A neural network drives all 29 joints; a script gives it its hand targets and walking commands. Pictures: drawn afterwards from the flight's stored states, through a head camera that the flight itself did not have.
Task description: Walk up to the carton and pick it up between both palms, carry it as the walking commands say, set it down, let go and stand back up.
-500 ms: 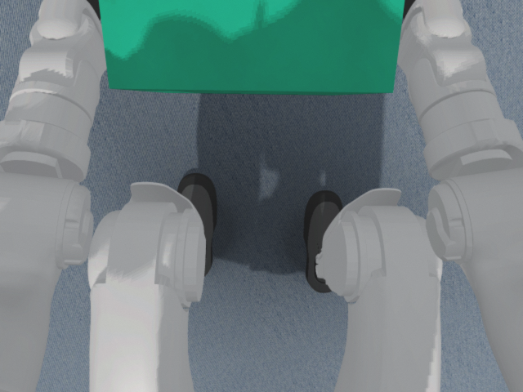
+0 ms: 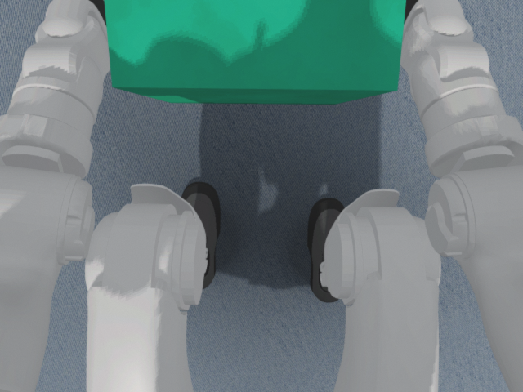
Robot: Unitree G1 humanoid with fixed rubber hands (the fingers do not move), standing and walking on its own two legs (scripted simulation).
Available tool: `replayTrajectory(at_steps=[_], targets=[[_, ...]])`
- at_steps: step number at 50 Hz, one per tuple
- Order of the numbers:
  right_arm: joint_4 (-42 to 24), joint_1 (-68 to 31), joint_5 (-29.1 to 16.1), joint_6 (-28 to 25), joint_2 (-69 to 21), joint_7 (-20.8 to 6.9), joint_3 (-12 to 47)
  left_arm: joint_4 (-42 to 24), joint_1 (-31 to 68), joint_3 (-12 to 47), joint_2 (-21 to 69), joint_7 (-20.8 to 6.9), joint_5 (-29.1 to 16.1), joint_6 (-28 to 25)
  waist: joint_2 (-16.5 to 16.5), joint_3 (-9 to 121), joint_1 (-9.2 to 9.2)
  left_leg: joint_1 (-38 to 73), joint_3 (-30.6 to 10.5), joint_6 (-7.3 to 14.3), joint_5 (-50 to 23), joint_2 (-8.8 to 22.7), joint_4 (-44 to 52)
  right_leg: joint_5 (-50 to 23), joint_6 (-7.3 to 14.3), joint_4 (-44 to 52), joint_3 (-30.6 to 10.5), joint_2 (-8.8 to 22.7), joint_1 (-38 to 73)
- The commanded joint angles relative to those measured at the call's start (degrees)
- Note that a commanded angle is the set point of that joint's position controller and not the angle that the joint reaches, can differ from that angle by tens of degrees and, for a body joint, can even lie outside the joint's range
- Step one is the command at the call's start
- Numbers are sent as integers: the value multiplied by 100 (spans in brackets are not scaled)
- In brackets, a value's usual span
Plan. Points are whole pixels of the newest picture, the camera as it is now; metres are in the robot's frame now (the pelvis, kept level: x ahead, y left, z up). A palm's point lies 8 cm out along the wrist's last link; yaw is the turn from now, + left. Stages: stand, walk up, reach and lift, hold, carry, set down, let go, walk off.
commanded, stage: reach and lift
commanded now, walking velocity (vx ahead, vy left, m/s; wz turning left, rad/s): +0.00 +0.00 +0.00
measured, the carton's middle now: (255, 37) +0.51 +0.03 -0.23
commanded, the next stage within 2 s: none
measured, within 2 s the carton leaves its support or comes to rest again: leaves its support in 0.08 s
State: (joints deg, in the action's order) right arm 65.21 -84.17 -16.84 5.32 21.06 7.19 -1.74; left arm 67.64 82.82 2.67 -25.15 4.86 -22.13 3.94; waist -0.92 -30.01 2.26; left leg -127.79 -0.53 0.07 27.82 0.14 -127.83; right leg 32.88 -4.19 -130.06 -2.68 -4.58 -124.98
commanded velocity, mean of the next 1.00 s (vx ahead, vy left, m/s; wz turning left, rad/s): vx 0.00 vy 0.00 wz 0.00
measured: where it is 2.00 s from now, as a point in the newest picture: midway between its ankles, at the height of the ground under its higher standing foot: (263, 259)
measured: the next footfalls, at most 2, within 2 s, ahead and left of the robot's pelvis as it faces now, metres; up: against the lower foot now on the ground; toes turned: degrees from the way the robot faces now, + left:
none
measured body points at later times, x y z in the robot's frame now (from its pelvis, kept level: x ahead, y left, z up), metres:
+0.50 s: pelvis -0.01 +0.00 +0.03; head +0.35 +0.04 +0.29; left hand +0.53 +0.21 -0.13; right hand +0.56 -0.16 -0.11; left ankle +0.14 +0.12 -0.32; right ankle +0.13 -0.13 -0.32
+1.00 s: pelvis -0.01 +0.00 +0.07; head +0.34 +0.03 +0.33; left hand +0.52 +0.22 -0.08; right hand +0.55 -0.16 -0.06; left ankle +0.14 +0.12 -0.32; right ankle +0.13 -0.13 -0.32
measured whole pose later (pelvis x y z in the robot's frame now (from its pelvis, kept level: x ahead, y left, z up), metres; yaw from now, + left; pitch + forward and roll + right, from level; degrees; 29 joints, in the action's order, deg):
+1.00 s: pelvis -0.01 +0.00 +0.07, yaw -1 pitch +26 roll -2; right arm 38.0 -74.6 -8.2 21.1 18.2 5.2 -14.4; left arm 37.5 74.3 -12.6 -19.2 5.5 -7.6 22.9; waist -1.7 -30.2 2.9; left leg -115.5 -4.0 -2.4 26.5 -4.0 -116.1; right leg 30.8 -4.9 -116.9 -2.4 -6.4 -112.4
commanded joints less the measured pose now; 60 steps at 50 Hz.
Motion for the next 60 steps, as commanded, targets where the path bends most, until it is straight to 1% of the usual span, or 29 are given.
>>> replayTrajectory(at_steps=[1, 2, 3, 6, 11, 12, 13, 17, 19, 20, 23, 24, 25, 26, 31, 32, 33, 37, 40, 41, 42, 45, 47, 48, 49, 51, 52, 54, 60], targets=[[-2532, -3463, -246, -88, -5063, -1186, 1456, -3098, 3939, 1171, 4968, -1042, -296, -109, -173, 10512, -103, 4880, 366, -72, -2262, -609, 806, -2083, 324, 1093, 766, -238, 3433], [-2600, -3597, -327, -3, -5151, -1177, 1627, -3486, 4224, 995, 4474, -993, -227, -125, -550, 10656, 61, 4944, 393, -43, -2224, -573, 861, -2111, 249, 1121, 755, -227, 3716], [-2912, -3548, -393, -55, -5057, -1142, 1693, -3509, 4061, 1041, 4765, -931, -180, -92, -274, 10993, 100, 4991, 467, -84, -2471, -618, 719, -2354, 288, 1092, 689, -262, 3825], [-3072, -3541, -259, 44, -5258, -1147, 1616, -3017, 3383, 1065, 5130, -1004, -86, 105, -445, 10662, 81, 4804, 416, -1, -2195, -619, 925, -2013, 242, 1212, 744, -243, 3569], [-4037, -4058, -499, 174, -5048, -1068, 1881, -4301, 3996, 960, 4706, -877, -13, 198, -319, 12371, 333, 5553, 554, -43, -2546, -650, 911, -2461, 227, 1187, 707, -316, 4579], [-3684, -3871, -256, 259, -4910, -1064, 1613, -4052, 4017, 1080, 4819, -935, -61, 260, -437, 11619, -45, 5113, 505, -32, -2153, -620, 1009, -2101, 259, 1276, 759, -305, 4128], [-3454, -3787, -275, 278, -5034, -1068, 1569, -3884, 4115, 1097, 4987, -937, 60, 362, -50, 11603, 116, 5336, 521, -105, -2075, -568, 1041, -2022, 314, 1315, 684, -299, 4088], [-3435, -3615, -184, 502, -5172, -1140, 1536, -4272, 4243, 1129, 4980, -950, 148, 472, -119, 12122, 90, 5739, 524, -126, -1877, -613, 1229, -1748, 289, 1373, 860, -335, 4083], [-3785, -3929, -221, 518, -5272, -1187, 1584, -4472, 4341, 1141, 5066, -956, 192, 549, 130, 12494, 187, 5998, 599, -132, -2013, -648, 1182, -1776, 346, 1438, 776, -341, 4180], [-3250, -3423, -174, 614, -5267, -1192, 1316, -4748, 4429, 1121, 4912, -947, 280, 563, 365, 12344, 76, 5933, 637, -205, -1866, -623, 1276, -1723, 356, 1528, 798, -348, 4006], [-3598, -3697, -167, 693, -5551, -1235, 1514, -4398, 4070, 981, 5019, -1053, 501, 712, 230, 12081, 440, 5688, 637, -117, -1821, -635, 1466, -1605, 311, 1668, 793, -364, 3861], [-3510, -3828, -11, 700, -5325, -1249, 1444, -4213, 4203, 1114, 5274, -1048, 371, 738, 134, 11944, 131, 5665, 587, -144, -1606, -593, 1459, -1408, 353, 1621, 812, -335, 3831], [-3683, -3850, -99, 702, -5425, -1289, 1399, -4428, 4226, 1150, 5380, -1068, 460, 814, 376, 12409, 253, 5997, 579, -172, -1775, -621, 1497, -1523, 343, 1636, 836, -332, 3891], [-3507, -3681, -88, 760, -5412, -1327, 1325, -4052, 4027, 1139, 5502, -1083, 496, 921, 438, 12084, 120, 6167, 536, -191, -1615, -572, 1608, -1298, 337, 1736, 910, -348, 3618], [-4069, -3722, 64, 888, -5731, -1400, 1441, -4763, 4266, 1244, 5909, -1206, 299, 968, 189, 13270, -45, 6430, 585, -183, -2058, -685, 1537, -1708, 358, 1872, 836, -372, 4275], [-3461, -3596, 143, 948, -5754, -1414, 1222, -4318, 4266, 1200, 5848, -1265, 449, 1064, 381, 12320, -169, 5975, 483, -170, -1542, -605, 1726, -1302, 352, 1954, 893, -393, 3707], [-3632, -3575, 166, 978, -5884, -1447, 1270, -4538, 4086, 1227, 5871, -1237, 513, 1052, 352, 12562, -33, 6154, 522, -179, -1728, -618, 1742, -1432, 333, 1958, 881, -359, 3849], [-4000, -3634, 265, 1095, -5684, -1457, 1382, -4851, 4238, 1220, 5862, -1271, 462, 1174, 41, 13086, -209, 6460, 464, -176, -2015, -664, 1768, -1665, 363, 1980, 945, -415, 4118], [-4726, -4051, 85, 1083, -5712, -1459, 1755, -4826, 3785, 1141, 5954, -1293, 565, 1302, 45, 13695, 157, 6596, 512, -147, -2255, -694, 1860, -1921, 286, 2112, 846, -447, 4716], [-4372, -3849, 259, 1134, -5479, -1459, 1482, -4664, 4019, 1208, 6006, -1306, 534, 1328, 168, 13236, -134, 6271, 500, -204, -1978, -652, 1835, -1780, 351, 2095, 872, -461, 4335], [-4564, -3700, 148, 1179, -5953, -1461, 1672, -4852, 3756, 1136, 5953, -1300, 631, 1342, -73, 13531, 112, 6488, 511, -143, -2303, -684, 1929, -2021, 287, 2123, 907, -481, 4712], [-5061, -3838, 50, 1263, -5749, -1474, 1854, -5523, 3984, 1435, 5879, -1294, 505, 1403, 21, 14410, 24, 6989, 486, -140, -2471, -691, 2033, -2230, 311, 2239, 879, -504, 4916], [-4391, -3435, 197, 1315, -5929, -1492, 1653, -5390, 4074, 1510, 5926, -1310, 520, 1441, 270, 13637, -27, 6642, 529, -220, -2132, -657, 2120, -1889, 339, 2310, 886, -519, 4530], [-4857, -3771, 67, 1290, -5865, -1492, 1796, -5534, 3890, 1373, 5894, -1298, 483, 1441, 121, 14097, 121, 6945, 522, -151, -2374, -691, 2115, -1990, 314, 2367, 815, -480, 4925], [-4581, -3482, 219, 1402, -5976, -1479, 1755, -5512, 4008, 1338, 6052, -1309, 479, 1487, -87, 14361, -110, 7082, 495, -156, -2238, -693, 2151, -1960, 314, 2480, 853, -484, 5154], [-4794, -3581, 137, 1407, -5979, -1519, 1843, -5361, 3814, 1249, 5932, -1301, 689, 1541, 34, 14119, 303, 6847, 550, -129, -2131, -718, 2254, -1836, 301, 2512, 784, -507, 4999], [-4549, -3358, 185, 1441, -6037, -1519, 1734, -5414, 3832, 1486, 6059, -1306, 560, 1548, 12, 14025, -24, 7055, 511, -143, -2015, -665, 2379, -1783, 319, 2532, 924, -530, 4897], [-4848, -3840, 66, 1369, -5812, -1569, 1832, -4996, 3754, 1343, 6128, -1285, 677, 1630, 344, 13854, 208, 7187, 517, -157, -1849, -654, 2419, -1542, 343, 2615, 830, -467, 4680], [-4414, -3456, 343, 1489, -5978, -1634, 1618, -4894, 3866, 1282, 6179, -1375, 707, 1627, 86, 13367, 23, 6632, 546, -137, -1610, -687, 2630, -1411, 328, 2932, 791, -477, 4800]])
